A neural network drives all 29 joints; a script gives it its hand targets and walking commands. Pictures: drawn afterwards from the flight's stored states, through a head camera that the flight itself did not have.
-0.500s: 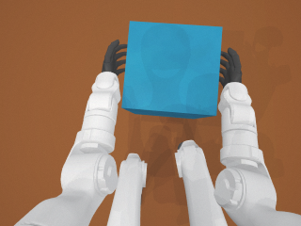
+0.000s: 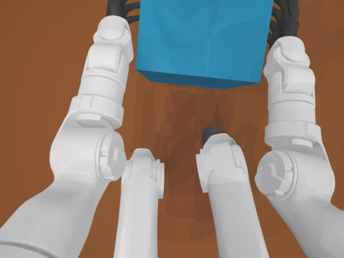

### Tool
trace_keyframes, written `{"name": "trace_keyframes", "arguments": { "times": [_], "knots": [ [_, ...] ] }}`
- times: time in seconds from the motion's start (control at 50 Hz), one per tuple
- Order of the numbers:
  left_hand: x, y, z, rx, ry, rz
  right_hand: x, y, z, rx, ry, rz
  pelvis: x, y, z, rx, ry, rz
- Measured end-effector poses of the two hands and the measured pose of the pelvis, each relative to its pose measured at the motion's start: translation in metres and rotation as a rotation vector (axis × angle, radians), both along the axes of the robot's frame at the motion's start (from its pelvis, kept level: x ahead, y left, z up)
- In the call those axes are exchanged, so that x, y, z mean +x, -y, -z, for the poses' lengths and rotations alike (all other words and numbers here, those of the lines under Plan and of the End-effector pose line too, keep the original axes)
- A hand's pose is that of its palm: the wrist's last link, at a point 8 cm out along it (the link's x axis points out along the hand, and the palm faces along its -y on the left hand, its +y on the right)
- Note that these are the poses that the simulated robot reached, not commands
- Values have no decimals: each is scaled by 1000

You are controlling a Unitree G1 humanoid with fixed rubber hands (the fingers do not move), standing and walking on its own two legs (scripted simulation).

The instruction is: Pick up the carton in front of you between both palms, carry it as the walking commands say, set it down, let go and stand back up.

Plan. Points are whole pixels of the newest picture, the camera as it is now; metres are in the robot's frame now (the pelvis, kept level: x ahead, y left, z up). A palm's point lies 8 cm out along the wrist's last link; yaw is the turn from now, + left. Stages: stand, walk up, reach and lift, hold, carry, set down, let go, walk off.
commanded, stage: set down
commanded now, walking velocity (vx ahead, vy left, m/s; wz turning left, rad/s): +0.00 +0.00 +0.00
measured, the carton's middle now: (196, 35) +0.52 -0.12 -0.22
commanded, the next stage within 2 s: none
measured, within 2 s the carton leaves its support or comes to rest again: rests again in 0.96 s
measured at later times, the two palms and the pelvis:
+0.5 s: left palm (127, 28) +0.57 +0.03 -0.21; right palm (269, 42) +0.48 -0.26 -0.20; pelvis +0.01 +0.01 -0.04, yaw +0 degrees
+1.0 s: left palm (130, 35) +0.56 +0.03 -0.23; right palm (269, 42) +0.48 -0.27 -0.22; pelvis +0.00 +0.01 -0.05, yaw +0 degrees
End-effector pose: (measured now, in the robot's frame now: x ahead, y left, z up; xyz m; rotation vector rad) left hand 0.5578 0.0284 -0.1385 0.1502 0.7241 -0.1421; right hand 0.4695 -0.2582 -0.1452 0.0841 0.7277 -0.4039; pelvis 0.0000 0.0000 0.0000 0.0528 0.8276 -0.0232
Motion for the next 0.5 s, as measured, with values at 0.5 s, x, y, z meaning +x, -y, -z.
{"name": "trace_keyframes", "arguments": {
  "times": [0.5],
  "knots": [
    [7,0,72,1,-46,48,6,3,57,-10,-66,-20,7,-11,36,-63,26,-64]
  ]
}}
